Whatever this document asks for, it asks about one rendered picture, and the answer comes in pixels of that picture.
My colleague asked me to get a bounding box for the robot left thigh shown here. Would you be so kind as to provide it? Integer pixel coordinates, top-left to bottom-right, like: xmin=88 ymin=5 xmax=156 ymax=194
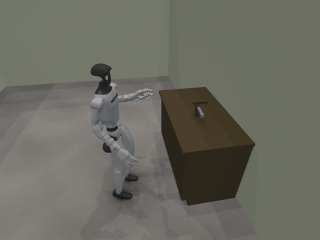
xmin=120 ymin=125 xmax=135 ymax=161

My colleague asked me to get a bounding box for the robot left upper arm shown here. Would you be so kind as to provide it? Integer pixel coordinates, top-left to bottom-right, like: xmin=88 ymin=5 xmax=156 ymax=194
xmin=110 ymin=82 xmax=117 ymax=89

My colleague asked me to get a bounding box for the counter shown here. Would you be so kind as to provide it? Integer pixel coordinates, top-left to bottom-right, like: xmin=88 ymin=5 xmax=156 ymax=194
xmin=159 ymin=87 xmax=255 ymax=206

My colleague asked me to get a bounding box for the right robot hand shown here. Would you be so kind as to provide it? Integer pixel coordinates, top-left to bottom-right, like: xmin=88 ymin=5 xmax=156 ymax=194
xmin=116 ymin=148 xmax=138 ymax=166

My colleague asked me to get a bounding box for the tap lever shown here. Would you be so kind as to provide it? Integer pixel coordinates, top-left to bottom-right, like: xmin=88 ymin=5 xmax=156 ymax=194
xmin=197 ymin=106 xmax=205 ymax=118

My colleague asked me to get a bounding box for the robot left forearm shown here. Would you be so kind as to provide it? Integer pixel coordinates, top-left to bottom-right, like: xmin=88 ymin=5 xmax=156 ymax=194
xmin=118 ymin=93 xmax=136 ymax=102

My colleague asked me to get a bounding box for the left robot hand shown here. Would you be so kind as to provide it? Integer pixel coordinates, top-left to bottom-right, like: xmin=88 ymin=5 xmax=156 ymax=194
xmin=134 ymin=88 xmax=154 ymax=100

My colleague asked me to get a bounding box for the robot right forearm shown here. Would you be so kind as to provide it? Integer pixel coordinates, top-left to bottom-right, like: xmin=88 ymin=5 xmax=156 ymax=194
xmin=92 ymin=126 xmax=121 ymax=153

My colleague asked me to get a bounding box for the robot torso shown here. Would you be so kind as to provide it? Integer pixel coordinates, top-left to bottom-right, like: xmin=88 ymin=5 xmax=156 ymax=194
xmin=93 ymin=85 xmax=121 ymax=141

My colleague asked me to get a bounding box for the robot right upper arm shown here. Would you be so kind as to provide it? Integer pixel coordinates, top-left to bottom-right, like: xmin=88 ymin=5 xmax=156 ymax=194
xmin=90 ymin=96 xmax=105 ymax=131

